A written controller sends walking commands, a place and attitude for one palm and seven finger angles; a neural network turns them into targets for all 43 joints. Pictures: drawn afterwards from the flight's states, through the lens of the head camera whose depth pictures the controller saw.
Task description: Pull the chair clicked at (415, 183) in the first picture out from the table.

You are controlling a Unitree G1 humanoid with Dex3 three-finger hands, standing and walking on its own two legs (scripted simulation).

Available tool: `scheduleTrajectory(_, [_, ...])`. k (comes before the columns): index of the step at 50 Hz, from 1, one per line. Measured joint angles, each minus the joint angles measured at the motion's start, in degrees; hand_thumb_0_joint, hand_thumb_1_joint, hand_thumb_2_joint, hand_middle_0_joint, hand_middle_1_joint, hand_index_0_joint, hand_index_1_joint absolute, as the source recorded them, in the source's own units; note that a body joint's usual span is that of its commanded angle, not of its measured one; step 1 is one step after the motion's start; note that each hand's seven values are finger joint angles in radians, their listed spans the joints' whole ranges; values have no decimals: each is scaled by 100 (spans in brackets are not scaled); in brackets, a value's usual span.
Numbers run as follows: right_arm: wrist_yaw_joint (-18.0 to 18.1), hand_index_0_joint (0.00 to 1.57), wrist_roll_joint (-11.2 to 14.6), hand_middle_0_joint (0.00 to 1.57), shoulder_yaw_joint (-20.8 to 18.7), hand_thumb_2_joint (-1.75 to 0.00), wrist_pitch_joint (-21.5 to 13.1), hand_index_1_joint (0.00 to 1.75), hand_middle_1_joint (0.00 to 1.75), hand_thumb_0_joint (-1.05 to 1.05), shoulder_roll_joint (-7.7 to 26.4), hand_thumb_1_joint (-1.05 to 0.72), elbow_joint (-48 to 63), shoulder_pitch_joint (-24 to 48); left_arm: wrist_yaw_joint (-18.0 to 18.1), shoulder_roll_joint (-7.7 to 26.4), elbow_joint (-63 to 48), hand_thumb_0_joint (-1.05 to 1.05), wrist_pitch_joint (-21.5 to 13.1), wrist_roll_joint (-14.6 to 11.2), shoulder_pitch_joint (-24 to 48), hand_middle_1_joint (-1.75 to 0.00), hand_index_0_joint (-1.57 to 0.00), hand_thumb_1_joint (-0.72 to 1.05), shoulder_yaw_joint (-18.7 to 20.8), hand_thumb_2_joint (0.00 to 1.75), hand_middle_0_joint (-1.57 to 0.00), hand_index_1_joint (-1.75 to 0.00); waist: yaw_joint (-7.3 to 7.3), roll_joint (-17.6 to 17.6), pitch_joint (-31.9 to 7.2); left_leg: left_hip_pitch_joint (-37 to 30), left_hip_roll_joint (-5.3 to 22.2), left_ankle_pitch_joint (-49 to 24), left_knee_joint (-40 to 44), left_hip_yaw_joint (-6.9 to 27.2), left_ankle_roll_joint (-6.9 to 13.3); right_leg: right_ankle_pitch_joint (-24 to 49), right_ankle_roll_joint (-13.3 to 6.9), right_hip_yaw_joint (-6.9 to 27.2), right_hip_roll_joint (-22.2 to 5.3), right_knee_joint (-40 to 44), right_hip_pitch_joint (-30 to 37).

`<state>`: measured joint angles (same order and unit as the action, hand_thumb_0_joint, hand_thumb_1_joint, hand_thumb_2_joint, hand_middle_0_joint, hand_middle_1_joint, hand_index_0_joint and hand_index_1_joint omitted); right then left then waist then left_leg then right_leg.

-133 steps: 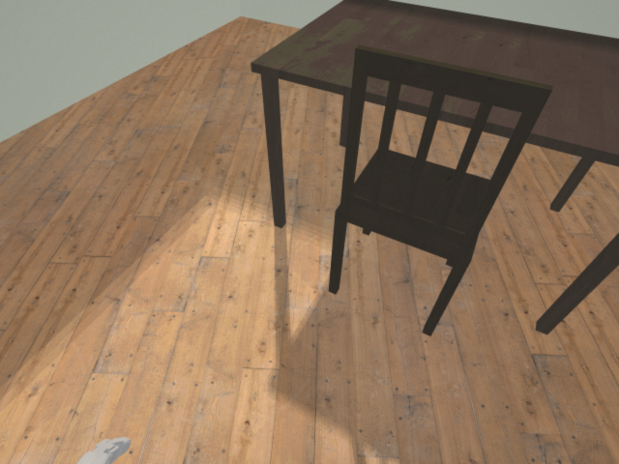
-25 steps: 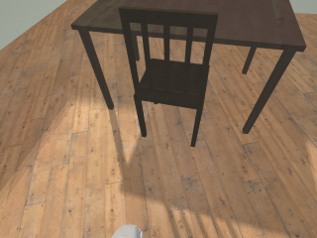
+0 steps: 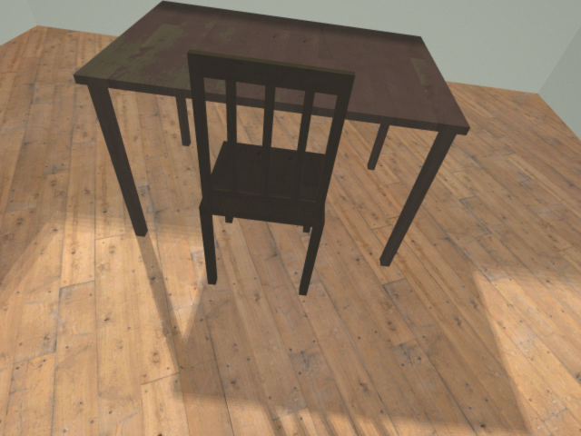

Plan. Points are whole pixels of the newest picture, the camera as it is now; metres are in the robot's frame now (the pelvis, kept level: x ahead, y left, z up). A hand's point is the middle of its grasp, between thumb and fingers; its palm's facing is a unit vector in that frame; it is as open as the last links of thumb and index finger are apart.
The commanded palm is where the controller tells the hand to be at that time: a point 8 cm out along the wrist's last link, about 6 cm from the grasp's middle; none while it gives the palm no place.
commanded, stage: take the last steps up to it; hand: left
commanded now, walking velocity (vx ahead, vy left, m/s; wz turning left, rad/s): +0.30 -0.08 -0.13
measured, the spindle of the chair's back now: (266, 146) +0.84 +0.10 -0.08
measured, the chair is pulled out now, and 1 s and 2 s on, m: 0.00 0.00 0.00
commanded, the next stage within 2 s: come to a stop and stand still in 0.98 s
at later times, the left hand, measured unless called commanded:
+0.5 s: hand (246, 396) +0.23 +0.07 -0.17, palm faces -0.03 -0.99 -0.15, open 7.3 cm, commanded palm none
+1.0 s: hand (228, 395) +0.24 +0.11 -0.20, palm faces +0.06 -0.99 -0.12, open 7.4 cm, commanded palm none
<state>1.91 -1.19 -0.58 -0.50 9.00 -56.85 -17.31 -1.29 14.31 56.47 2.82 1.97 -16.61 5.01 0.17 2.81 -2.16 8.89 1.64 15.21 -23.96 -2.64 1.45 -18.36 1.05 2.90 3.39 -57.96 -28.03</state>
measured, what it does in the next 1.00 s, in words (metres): walks ahead: right foot, then left foot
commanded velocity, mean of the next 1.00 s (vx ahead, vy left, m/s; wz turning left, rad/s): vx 0.27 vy -0.02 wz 0.01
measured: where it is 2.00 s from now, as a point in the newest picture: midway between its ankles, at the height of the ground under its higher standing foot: outside the picture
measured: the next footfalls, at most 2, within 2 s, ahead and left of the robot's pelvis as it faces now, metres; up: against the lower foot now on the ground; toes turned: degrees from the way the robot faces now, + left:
right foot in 0.40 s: +0.17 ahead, -0.18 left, +0.00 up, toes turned -12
left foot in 0.88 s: +0.39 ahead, +0.03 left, +0.00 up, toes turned +7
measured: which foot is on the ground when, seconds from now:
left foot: down 0.00-0.40, up 0.42-0.86, down 0.88-1.00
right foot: up 0.00-0.38, down 0.40-0.88, up 0.90-1.00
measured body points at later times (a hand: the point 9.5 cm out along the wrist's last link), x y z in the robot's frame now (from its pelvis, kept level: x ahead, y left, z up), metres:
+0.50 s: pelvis +0.12 -0.08 -0.01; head +0.14 -0.09 +0.44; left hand +0.23 +0.13 -0.16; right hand -0.02 -0.28 -0.16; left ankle +0.02 +0.06 -0.67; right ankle +0.13 -0.18 -0.75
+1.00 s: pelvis +0.31 -0.05 -0.02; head +0.33 -0.03 +0.43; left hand +0.24 +0.16 -0.19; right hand +0.39 -0.28 -0.15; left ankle +0.35 +0.03 -0.75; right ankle +0.21 -0.17 -0.66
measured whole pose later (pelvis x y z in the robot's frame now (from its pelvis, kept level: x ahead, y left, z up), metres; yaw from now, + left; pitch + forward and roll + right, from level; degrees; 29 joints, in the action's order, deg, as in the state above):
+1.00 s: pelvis +0.31 -0.05 -0.02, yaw -2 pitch -1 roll +0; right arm 0.8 -1.0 -1.2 -3.6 7.6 -57.1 -9.3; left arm 0.0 9.0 65.7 -1.2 0.9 -22.6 2.3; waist -2.0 3.5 4.0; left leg 17.3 1.9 14.0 -32.6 -9.4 3.3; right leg -24.6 -1.1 -3.7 -3.4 -67.3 -20.3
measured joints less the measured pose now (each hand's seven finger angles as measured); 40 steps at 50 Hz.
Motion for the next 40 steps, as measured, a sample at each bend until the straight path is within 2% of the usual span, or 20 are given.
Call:
scheduleTrajectory(3, [13,20,11,20,1,-90,-90,30,30,0,-42,-90,-147,-286,-42,45,32,1,-61,0,-42,-30,-20,91,16,90,-20,-30,22,34,-29,-186,9,-69,269,-117,7,398,54,-39,-231,-524,-215])
scheduleTrajectory(7, [35,20,11,20,-29,-90,-191,30,30,0,-95,-90,-337,-615,-64,10,139,1,-50,-5,-34,-30,-19,91,-11,90,-20,-30,111,55,27,-393,17,-37,465,-274,-2,617,113,-111,-536,-363,-287])
scheduleTrajectory(13, [13,20,-43,20,-46,-90,-252,30,30,0,-181,-90,-631,-1030,-92,-181,277,1,-58,-32,307,-30,-19,92,-146,90,-20,-30,342,-6,305,-697,128,128,585,-408,-147,373,88,-529,-828,993,-71])
scheduleTrajectory(17, [-24,20,-69,20,-74,-90,-198,30,30,0,-201,-90,-843,-1239,-104,-377,248,1,-161,-67,680,-30,-19,92,-206,90,-20,-30,495,-132,469,-785,263,417,397,-445,-338,264,-16,-796,-770,1969,255])
scheduleTrajectory(19, [-46,20,-47,20,-86,-90,-165,30,30,0,-212,-90,-950,-1366,-108,-458,193,1,-286,-71,822,-30,-19,92,-225,90,-20,-30,522,-200,496,-738,352,711,44,-413,-456,442,-103,-914,-676,2573,631])
scheduleTrajectory(20, [-69,20,-16,20,-90,-90,-149,30,30,0,-221,-90,-1010,-1415,-94,-496,174,1,-391,-62,894,-30,-19,91,-229,90,-20,-30,499,-242,514,-589,420,931,-395,-375,-438,582,-194,-957,-640,2710,752])
scheduleTrajectory(22, [-107,20,29,20,-87,-90,-47,30,30,1,-213,-90,-1119,-1303,-36,-605,152,1,-566,-93,992,-30,-20,91,-248,90,-20,-30,460,-360,607,17,473,1359,-2015,-117,-263,446,-302,-1095,-577,2410,797])
scheduleTrajectory(24, [-137,20,41,20,-126,-90,22,30,30,1,-204,-91,-1131,-1138,21,-670,162,1,-653,-125,910,-30,-20,91,-266,90,-20,-30,381,-345,573,645,408,1234,-3379,-27,-135,297,-342,-1178,-565,2514,1072])
scheduleTrajectory(26, [-145,20,28,20,-182,-90,28,30,30,1,-180,-91,-1043,-937,157,-658,110,-2,-751,-220,792,-30,-20,94,-132,90,-20,-30,279,-326,466,1194,432,830,-4028,-76,-112,321,-336,-1257,-532,2855,1408])
scheduleTrajectory(29, [-142,20,-10,20,-275,-90,20,30,30,1,-61,-91,-794,-524,245,-541,169,-4,-787,-150,588,-30,-20,96,-127,90,-20,-30,197,-379,312,1792,520,342,-4044,-170,-166,384,-368,-1348,-444,3350,1847])
scheduleTrajectory(33, [-186,20,-28,20,-350,-90,2,30,30,1,86,-91,-418,80,243,-503,395,-3,-732,-92,186,-30,-20,95,-205,90,-20,-30,174,-473,191,2226,598,-124,-3482,-233,-238,331,-352,-1398,-331,3731,2271])
scheduleTrajectory(36, [-252,20,-25,20,-344,-90,-21,30,30,0,115,-91,-222,461,221,-540,568,-2,-706,-74,-133,-30,-20,94,-263,90,-20,-30,86,-463,180,2259,603,-297,-2817,-258,-217,198,-309,-1403,-280,3861,2537])
scheduleTrajectory(40, [-315,20,-14,20,-290,-90,-58,29,29,0,92,-91,-68,843,203,-592,757,0,-672,-50,-524,-30,-20,93,-315,90,-20,-30,-135,-337,278,2001,503,-234,-1912,-325,-105,-116,-187,-1386,-302,3820,2844])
